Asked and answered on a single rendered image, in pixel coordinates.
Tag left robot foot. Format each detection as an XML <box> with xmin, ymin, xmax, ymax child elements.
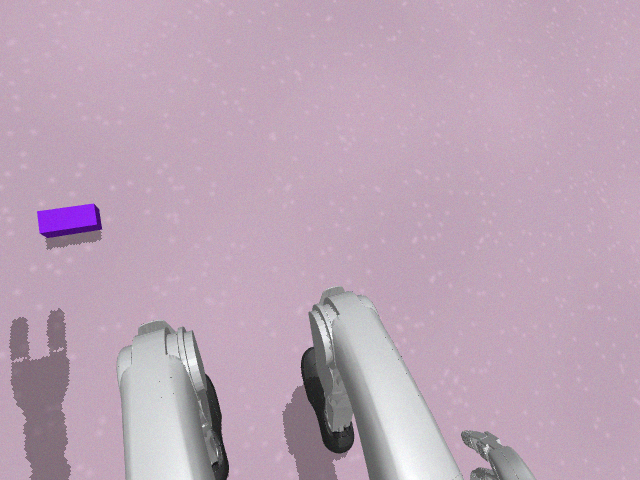
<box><xmin>205</xmin><ymin>374</ymin><xmax>229</xmax><ymax>480</ymax></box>

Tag right robot hand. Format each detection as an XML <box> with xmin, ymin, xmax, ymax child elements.
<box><xmin>461</xmin><ymin>430</ymin><xmax>536</xmax><ymax>480</ymax></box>

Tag small box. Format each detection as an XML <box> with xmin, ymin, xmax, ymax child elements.
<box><xmin>37</xmin><ymin>204</ymin><xmax>102</xmax><ymax>238</ymax></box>

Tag right robot foot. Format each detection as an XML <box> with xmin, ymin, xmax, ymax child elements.
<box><xmin>301</xmin><ymin>347</ymin><xmax>354</xmax><ymax>453</ymax></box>

